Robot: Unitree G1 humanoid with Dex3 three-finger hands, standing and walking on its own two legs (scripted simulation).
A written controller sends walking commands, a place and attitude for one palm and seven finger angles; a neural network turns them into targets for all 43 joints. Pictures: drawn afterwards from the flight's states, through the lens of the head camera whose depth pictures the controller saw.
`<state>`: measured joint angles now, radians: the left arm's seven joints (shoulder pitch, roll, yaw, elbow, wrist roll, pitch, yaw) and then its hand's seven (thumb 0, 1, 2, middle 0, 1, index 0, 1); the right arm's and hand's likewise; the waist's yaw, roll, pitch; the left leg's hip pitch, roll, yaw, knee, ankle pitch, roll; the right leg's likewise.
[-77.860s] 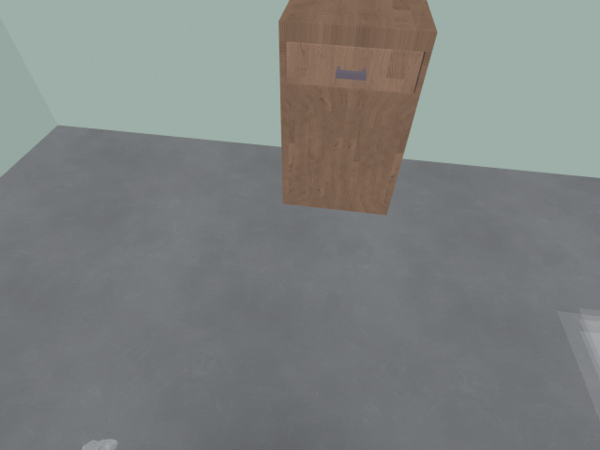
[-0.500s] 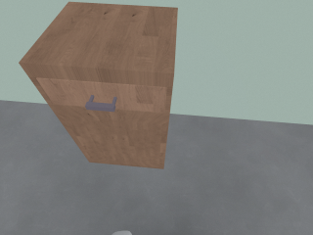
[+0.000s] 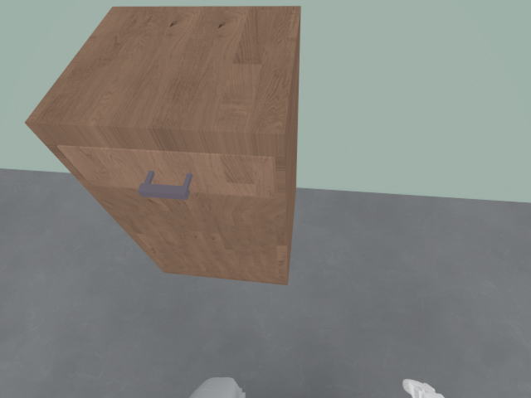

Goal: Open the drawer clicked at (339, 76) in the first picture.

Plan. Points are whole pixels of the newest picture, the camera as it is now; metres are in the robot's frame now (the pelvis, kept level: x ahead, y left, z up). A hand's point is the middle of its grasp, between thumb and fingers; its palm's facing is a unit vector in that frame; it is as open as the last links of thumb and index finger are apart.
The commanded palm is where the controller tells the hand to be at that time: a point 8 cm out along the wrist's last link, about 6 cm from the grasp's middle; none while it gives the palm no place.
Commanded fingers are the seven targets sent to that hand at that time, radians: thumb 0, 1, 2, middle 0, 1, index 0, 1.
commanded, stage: come to a stop and stand still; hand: left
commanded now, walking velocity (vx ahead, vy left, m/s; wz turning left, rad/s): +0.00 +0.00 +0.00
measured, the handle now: (166, 183) +0.51 +0.27 -0.09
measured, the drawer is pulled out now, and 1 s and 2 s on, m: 0.00 0.00 0.00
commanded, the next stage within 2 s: look again from close up in 0.76 s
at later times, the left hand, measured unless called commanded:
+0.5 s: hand out of the picture +0.03 +0.26 -0.18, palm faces -0.02 -0.97 -0.22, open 7.4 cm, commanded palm none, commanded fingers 0.00 0.90 0.90 -0.20 -0.30 -0.20 -0.30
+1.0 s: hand out of the picture -0.08 +0.22 -0.18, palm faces +0.00 -0.99 -0.15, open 7.4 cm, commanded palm none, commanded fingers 0.00 0.90 0.90 -0.20 -0.30 -0.20 -0.30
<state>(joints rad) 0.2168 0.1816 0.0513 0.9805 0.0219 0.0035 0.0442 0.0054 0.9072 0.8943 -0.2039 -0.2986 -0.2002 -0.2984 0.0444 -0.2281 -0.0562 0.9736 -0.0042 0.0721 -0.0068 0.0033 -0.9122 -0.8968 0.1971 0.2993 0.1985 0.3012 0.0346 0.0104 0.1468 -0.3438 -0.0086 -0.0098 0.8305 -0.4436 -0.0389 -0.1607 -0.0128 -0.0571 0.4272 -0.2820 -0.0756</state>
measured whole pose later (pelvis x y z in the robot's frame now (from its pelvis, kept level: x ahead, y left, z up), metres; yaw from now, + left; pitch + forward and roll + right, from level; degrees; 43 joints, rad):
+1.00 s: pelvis -0.04 +0.07 -0.01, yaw -2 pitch -2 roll +0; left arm 0.38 0.11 -0.03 1.14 0.01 0.00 0.03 0.01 0.91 0.89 -0.20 -0.30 -0.20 -0.30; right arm 0.33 -0.14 0.02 1.12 -0.01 -0.02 -0.02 0.00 -0.91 -0.90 0.20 0.30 0.20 0.30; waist 0.01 0.00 0.01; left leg -0.19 -0.03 0.09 0.44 -0.22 0.06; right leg -0.21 -0.04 0.00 0.47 -0.24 0.02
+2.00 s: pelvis -0.03 +0.01 -0.06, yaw -2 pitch +11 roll +2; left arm 0.47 0.33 -0.09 0.01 1.14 -0.09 0.51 0.00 0.48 0.72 -0.25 -0.56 -0.25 -0.56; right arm 0.01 -0.26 -0.05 0.47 -0.08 0.06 0.06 0.01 -0.91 -0.90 0.20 0.30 0.20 0.30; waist 0.13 -0.04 -0.15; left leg -0.66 0.03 0.06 0.90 -0.44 -0.02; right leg -0.69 0.01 -0.03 0.96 -0.48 -0.07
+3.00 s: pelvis -0.02 +0.04 -0.01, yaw +0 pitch +2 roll +0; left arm -0.09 0.46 -0.09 0.10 0.95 0.02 0.08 0.00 -0.48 0.30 -0.32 -1.19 -0.32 -1.19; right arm 0.11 -0.22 0.02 0.60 0.00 0.13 -0.01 0.01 -0.91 -0.90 0.20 0.30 0.20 0.30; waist 0.09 0.06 -0.02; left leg -0.29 -0.01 0.04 0.54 -0.29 0.02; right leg -0.28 -0.01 -0.05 0.55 -0.31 -0.02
